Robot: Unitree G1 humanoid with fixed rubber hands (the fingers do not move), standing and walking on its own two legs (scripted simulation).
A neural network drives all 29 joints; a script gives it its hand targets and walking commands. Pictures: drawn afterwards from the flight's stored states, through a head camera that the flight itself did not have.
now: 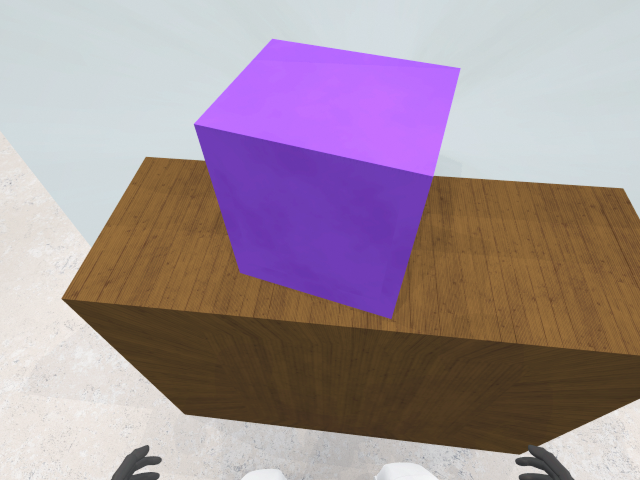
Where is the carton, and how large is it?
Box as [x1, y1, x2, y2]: [194, 39, 460, 318]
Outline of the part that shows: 271,39 194,123 240,272 391,318 433,175 460,68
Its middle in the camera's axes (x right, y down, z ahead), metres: +0.02 -0.08 +0.55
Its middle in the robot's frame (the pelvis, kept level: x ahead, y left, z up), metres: +0.47 -0.01 +0.09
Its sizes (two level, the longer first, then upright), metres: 0.252 0.205 0.285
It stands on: a pedestal, 0.68 m high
